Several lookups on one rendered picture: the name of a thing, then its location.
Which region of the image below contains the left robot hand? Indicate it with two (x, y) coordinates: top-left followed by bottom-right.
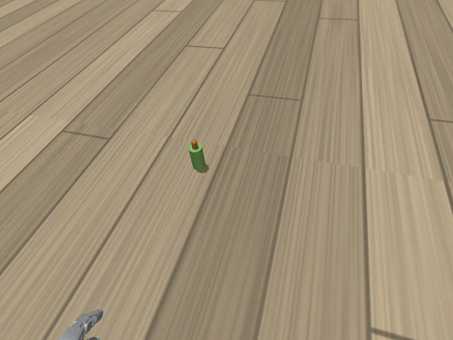
(59, 310), (103, 340)

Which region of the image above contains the bottle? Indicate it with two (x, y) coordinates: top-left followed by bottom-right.
(188, 140), (205, 170)

